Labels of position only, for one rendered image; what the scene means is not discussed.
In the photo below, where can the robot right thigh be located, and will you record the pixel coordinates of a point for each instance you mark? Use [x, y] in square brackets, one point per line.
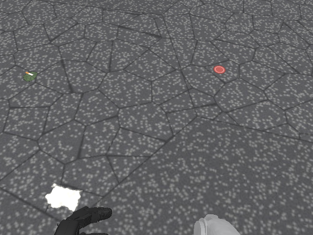
[214, 226]

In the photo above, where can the robot left hand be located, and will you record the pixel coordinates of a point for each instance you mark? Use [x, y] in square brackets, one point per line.
[81, 218]

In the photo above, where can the right robot shin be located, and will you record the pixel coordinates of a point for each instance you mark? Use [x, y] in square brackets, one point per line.
[211, 215]

